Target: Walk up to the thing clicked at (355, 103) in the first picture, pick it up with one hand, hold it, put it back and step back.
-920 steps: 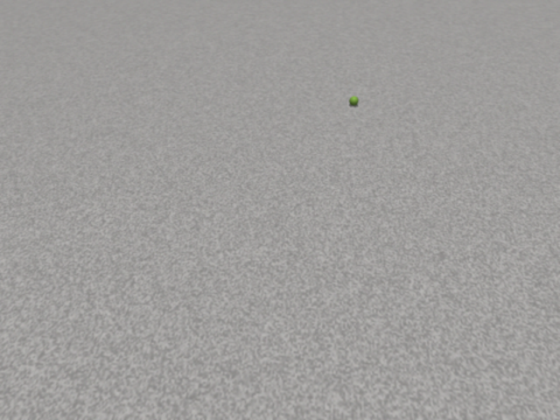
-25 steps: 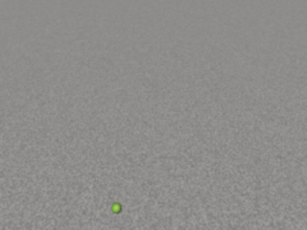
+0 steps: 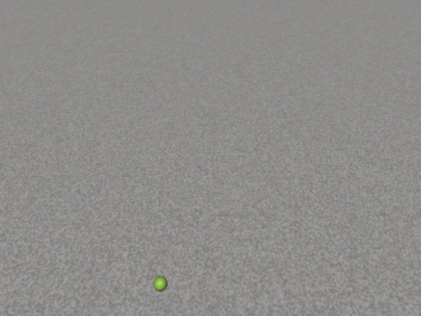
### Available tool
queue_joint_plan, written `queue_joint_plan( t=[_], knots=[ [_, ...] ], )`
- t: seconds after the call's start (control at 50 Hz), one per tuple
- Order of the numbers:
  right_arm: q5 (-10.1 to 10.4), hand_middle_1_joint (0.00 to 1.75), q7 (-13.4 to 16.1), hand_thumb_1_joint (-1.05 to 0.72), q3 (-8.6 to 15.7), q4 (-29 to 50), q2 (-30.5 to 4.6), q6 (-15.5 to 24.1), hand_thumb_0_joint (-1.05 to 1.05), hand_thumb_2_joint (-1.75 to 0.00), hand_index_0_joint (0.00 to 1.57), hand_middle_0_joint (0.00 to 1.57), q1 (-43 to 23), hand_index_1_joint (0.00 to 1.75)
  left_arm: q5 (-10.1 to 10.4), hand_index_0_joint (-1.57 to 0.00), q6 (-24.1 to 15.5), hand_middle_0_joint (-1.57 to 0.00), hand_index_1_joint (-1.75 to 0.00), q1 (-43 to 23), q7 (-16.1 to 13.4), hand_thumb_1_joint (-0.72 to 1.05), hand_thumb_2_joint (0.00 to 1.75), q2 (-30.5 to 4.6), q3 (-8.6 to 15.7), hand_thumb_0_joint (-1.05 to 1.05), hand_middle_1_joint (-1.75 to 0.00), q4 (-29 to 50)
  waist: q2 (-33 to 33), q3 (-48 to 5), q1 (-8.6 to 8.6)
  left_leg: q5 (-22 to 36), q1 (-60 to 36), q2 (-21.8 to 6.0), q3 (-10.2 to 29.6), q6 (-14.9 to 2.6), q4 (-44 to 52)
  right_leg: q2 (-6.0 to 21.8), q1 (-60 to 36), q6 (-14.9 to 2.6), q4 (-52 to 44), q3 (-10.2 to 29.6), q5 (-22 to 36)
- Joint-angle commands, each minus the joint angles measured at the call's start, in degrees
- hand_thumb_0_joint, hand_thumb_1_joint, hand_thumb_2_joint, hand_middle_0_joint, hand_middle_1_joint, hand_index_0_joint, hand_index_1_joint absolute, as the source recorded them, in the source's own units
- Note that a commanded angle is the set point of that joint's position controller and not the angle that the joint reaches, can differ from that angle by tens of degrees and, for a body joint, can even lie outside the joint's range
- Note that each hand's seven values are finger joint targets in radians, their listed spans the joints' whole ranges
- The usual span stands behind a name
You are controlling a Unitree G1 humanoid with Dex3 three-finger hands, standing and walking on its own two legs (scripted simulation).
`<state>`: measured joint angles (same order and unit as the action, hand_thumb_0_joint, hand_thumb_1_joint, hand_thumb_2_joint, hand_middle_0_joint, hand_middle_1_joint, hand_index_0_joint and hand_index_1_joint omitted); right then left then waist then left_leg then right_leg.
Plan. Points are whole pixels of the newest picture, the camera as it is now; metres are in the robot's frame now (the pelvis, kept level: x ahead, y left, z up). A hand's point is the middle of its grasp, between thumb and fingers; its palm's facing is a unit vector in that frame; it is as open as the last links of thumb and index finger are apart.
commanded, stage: stand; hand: left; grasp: from above
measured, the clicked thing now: (160, 283) +0.40 +0.25 -0.75
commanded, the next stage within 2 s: rise first in 0.38 s
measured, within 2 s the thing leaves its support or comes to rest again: neither
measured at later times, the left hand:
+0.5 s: hand out of the picture +0.07 +0.25 -0.16, palm faces -0.02 -0.94 -0.35, open 7.4 cm
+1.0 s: hand out of the picture +0.15 +0.26 -0.21, palm faces -0.10 -0.90 -0.41, open 13.3 cm
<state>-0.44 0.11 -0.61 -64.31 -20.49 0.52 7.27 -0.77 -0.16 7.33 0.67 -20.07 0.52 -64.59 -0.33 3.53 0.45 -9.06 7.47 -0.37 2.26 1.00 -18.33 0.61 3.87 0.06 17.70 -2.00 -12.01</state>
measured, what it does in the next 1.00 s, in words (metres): lowers itself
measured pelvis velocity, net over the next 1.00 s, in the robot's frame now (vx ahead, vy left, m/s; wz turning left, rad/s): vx -0.01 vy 0.01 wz -0.04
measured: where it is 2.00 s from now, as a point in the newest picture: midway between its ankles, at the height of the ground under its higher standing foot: outside the picture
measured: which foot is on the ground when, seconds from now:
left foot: down 0.00-1.00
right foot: down 0.00-1.00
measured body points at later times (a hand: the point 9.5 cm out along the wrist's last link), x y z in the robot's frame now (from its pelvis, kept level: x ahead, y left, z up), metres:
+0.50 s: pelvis +0.00 +0.00 +0.00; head +0.02 +0.00 +0.45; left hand +0.07 +0.30 -0.13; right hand +0.08 -0.30 -0.14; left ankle +0.01 +0.13 -0.75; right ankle -0.03 -0.12 -0.75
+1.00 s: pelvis -0.01 +0.01 -0.06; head +0.08 +0.01 +0.38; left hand +0.15 +0.30 -0.19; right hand +0.11 -0.26 -0.17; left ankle +0.01 +0.13 -0.75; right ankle -0.03 -0.12 -0.75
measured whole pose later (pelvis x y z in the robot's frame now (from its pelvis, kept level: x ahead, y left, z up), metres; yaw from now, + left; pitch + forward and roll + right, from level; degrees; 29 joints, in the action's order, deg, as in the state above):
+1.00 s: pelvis -0.01 +0.01 -0.06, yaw -2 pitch +14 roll -1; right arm 1.3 0.5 2.5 -36.4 -14.6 3.4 13.7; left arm -10.7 7.8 3.9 -0.6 -17.4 9.4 -45.7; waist -0.2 -4.2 -1.1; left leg -24.5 43.2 -1.0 0.8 0.3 -53.4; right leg 0.0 40.0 0.5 52.6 -0.2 -26.8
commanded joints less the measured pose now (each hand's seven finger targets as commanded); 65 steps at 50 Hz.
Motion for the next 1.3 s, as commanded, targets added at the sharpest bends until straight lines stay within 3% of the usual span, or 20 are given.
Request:
queue_joint_plan(
  t=[0.0,0.44,0.46,0.48,0.5,0.54,0.58,0.62,0.64,0.68,0.7,0.74,0.76,0.8,0.84,0.92,1.04,1.1,1.18,1.28],
  knots=[
    [0.0,0.30,0.6,-0.90,2.2,3.2,-12.1,1.2,0.00,-0.90,0.20,0.20,-2.4,0.30,0.1,-0.20,-1.4,-0.20,-0.30,-1.3,-1.1,0.90,0.90,-12.3,2.0,0.00,-0.30,3.1,0.4,-4.7,-0.16,9.7,-1.9,-6.7,4.7,-2.02,1.4,7.3,0.6,-1.14,-3.3,5.6,8.1],
    [0.0,0.30,0.6,-0.90,2.2,3.1,-11.8,1.1,0.00,-0.90,0.20,0.20,-2.1,0.30,0.2,-0.20,-1.5,-0.20,-0.30,-1.7,-1.2,0.90,0.90,-12.7,2.0,0.00,-0.30,3.1,1.4,-4.7,-0.39,9.1,-1.4,-6.6,4.6,-1.89,1.5,7.3,0.7,-1.11,-3.2,5.5,7.3],
    [0.1,0.31,0.6,-0.94,2.2,3.0,-12.0,1.1,0.00,-0.93,0.20,0.20,-2.4,0.31,0.3,-0.20,-1.5,-0.20,-0.38,-1.4,-1.2,0.85,0.90,-12.4,1.9,0.00,-0.38,3.1,0.9,-4.2,-0.24,9.4,-1.7,-6.6,4.6,-1.96,1.3,7.4,0.8,-1.10,-3.4,5.6,7.7],
    [4.0,0.30,1.9,-0.96,0.7,19.2,-3.3,4.0,0.00,-0.92,0.20,0.20,-2.8,0.30,3.7,-0.20,-7.0,-0.24,-0.46,-21.5,-2.2,0.77,0.96,-3.7,2.4,0.00,-0.45,23.2,-1.7,-1.1,-7.03,-0.9,3.7,1.4,-4.4,-1.50,-2.0,0.3,15.1,-0.39,1.1,2.0,4.8],
    [4.0,0.30,2.4,-0.90,0.3,15.4,-3.8,3.8,0.00,-0.90,0.20,0.20,0.6,0.30,3.5,-0.22,-6.6,-0.26,-0.54,-27.3,-2.3,0.69,0.91,-5.3,2.5,0.00,-0.50,20.4,1.1,-4.1,-5.53,-0.8,3.4,1.6,-3.9,-1.77,-3.2,0.4,12.3,-0.13,1.9,1.2,4.7],
    [3.9,0.30,2.8,-0.89,1.8,16.3,-5.8,2.5,0.00,-0.90,0.20,0.20,2.8,0.30,2.0,-0.21,-3.0,-0.22,-0.66,-13.0,-1.9,0.53,0.86,-10.7,7.2,0.00,-0.63,6.6,4.0,-2.9,-2.98,-1.0,7.1,1.6,-4.2,-2.08,-6.4,-0.2,13.5,-0.34,3.9,0.2,2.0],
    [3.3,0.30,3.6,-0.88,3.4,18.4,-5.8,2.8,0.00,-0.89,0.20,0.20,4.3,0.30,-0.1,-0.20,-3.6,-0.19,-0.77,-19.3,-1.2,0.37,0.87,-15.7,9.2,0.00,-0.77,11.0,3.2,-11.2,-2.30,2.0,7.2,1.5,-4.0,-2.22,-9.7,0.1,13.0,-0.16,7.7,0.9,6.0],
    [2.2,0.30,3.0,-0.92,4.4,20.1,-5.4,3.1,0.00,-0.90,0.20,0.20,5.8,0.30,-2.9,-0.20,-2.2,-0.17,-0.86,-11.0,0.2,0.22,0.84,-13.6,10.2,0.00,-0.90,3.9,2.8,-13.8,-2.00,4.0,11.3,1.8,-3.4,-2.04,-14.1,0.0,15.2,-0.35,12.7,0.9,8.4],
    [1.7,0.30,2.5,-0.92,5.2,21.3,-5.2,3.0,0.00,-0.90,0.20,0.20,6.2,0.30,-5.0,-0.18,-1.6,-0.14,-0.91,-8.2,0.7,0.14,0.87,-13.9,11.4,0.00,-0.95,3.0,1.4,-16.4,-0.25,5.1,13.2,2.1,-3.5,-1.88,-16.1,0.0,15.2,-0.76,14.7,1.0,9.0],
    [1.7,0.30,2.1,-0.91,5.8,24.6,-4.5,2.9,0.00,-0.90,0.20,0.20,6.3,0.30,-6.4,-0.17,-0.3,-0.14,-0.94,-4.3,0.6,-0.02,0.87,-13.5,12.9,0.00,-0.98,7.4,-2.3,-21.4,2.18,7.7,12.6,2.5,-3.6,-1.16,-17.2,-0.4,13.8,-1.25,16.6,1.1,9.7],
    [1.7,0.30,1.9,-0.91,5.8,26.3,-4.1,2.8,0.00,-0.90,0.20,0.20,6.2,0.30,-6.6,-0.17,0.6,-0.14,-0.96,-5.0,0.1,-0.10,0.87,-12.0,12.2,0.00,-0.99,10.9,-3.9,-22.1,1.84,7.6,12.1,2.4,-3.7,-1.06,-17.1,-0.6,14.6,-1.29,16.7,1.2,9.0],
    [2.1,0.30,1.6,-0.91,5.3,28.6,-3.6,2.7,0.00,-0.90,0.20,0.20,4.9,0.30,-7.4,-0.16,3.9,-0.14,-0.99,-3.8,-0.6,-0.26,0.89,-8.2,9.9,0.00,-1.01,10.5,-2.6,-16.7,0.99,5.4,15.7,2.0,-3.3,-0.78,-17.6,-1.1,18.4,-1.44,16.6,0.5,6.0],
    [2.2,0.30,1.5,-0.89,5.4,29.9,-3.8,2.7,0.00,-0.90,0.20,0.20,3.7,0.30,-7.8,-0.16,4.8,-0.15,-0.98,-7.7,-0.9,-0.34,0.90,-9.6,10.1,0.00,-0.99,13.7,-2.1,-16.3,0.49,3.7,17.4,1.7,-3.2,-0.84,-19.0,-1.2,20.1,-1.26,17.5,0.5,4.3],
    [2.2,0.30,1.2,-0.91,5.5,31.7,-3.5,3.1,0.00,-0.90,0.20,0.20,3.2,0.30,-8.0,-0.14,6.5,-0.13,-1.01,-6.7,-1.7,-0.48,0.93,-10.1,10.7,0.00,-1.01,15.1,-0.5,-15.4,0.19,0.2,20.8,1.2,-3.0,-0.85,-21.0,-1.5,23.4,-1.22,19.8,0.2,0.4],
    [2.1,0.30,1.0,-0.89,5.8,32.9,-3.2,3.7,0.00,-0.90,0.20,0.20,4.5,0.30,-8.4,-0.10,7.2,-0.10,-1.03,-5.5,-2.0,-0.54,0.96,-8.1,10.2,0.00,-1.03,17.5,0.6,-16.6,-0.64,-0.9,22.5,0.8,-2.8,-1.02,-23.9,-1.8,26.5,-1.14,22.7,0.0,-1.0],
    [1.7,0.30,0.7,-0.89,6.2,34.8,-2.5,5.3,0.00,-0.90,0.20,0.20,5.8,0.30,-10.3,-0.07,6.1,-0.08,-1.05,-6.3,-2.7,-0.56,0.99,-9.7,12.4,0.00,-1.05,25.5,-0.2,-21.5,-1.02,-0.7,27.0,0.6,-2.5,-1.58,-31.1,-1.5,31.2,-0.98,29.8,0.6,-0.1],
    [1.2,0.30,1.3,-0.87,6.6,36.7,-2.3,6.8,0.00,-0.89,0.20,0.20,6.0,0.30,-12.3,-0.05,6.8,-0.06,-1.07,1.4,-3.0,-0.57,1.01,-10.1,13.3,0.00,-1.05,36.3,-3.5,-26.1,-1.16,3.8,27.5,-0.4,-1.8,-1.51,-36.3,-1.6,36.4,-0.94,35.6,0.6,2.2],
    [1.0,0.30,1.4,-0.87,6.6,37.6,-2.1,7.1,0.00,-0.89,0.20,0.20,5.8,0.30,-13.0,-0.05,8.5,-0.06,-1.07,4.9,-2.5,-0.59,1.01,-8.7,11.7,0.00,-1.06,40.7,-3.9,-27.7,-1.56,5.9,27.4,-0.8,-1.2,-1.59,-37.9,-1.6,37.9,-0.88,37.0,0.4,3.0],
    [0.9,0.30,1.4,-0.89,6.1,38.9,-1.5,7.8,0.00,-0.90,0.20,0.20,4.5,0.30,-13.9,-0.07,10.4,-0.07,-1.06,7.5,-2.7,-0.58,0.98,-7.7,11.4,0.00,-1.05,42.1,-2.5,-25.2,-1.90,0.5,32.8,-0.5,-1.4,-1.84,-40.2,-1.7,40.5,-0.83,38.1,0.3,0.0],
    [0.7,0.30,1.1,-0.88,5.9,40.4,-1.3,8.8,0.00,-0.89,0.20,0.20,3.7,0.30,-15.7,-0.07,10.6,-0.06,-1.05,8.5,-2.9,-0.54,0.96,-7.9,11.4,0.00,-1.06,44.2,-3.1,-26.4,-1.93,-0.9,37.3,-0.5,-0.9,-1.79,-44.3,-1.9,45.6,-1.14,43.2,-0.2,-2.3]
  ],
)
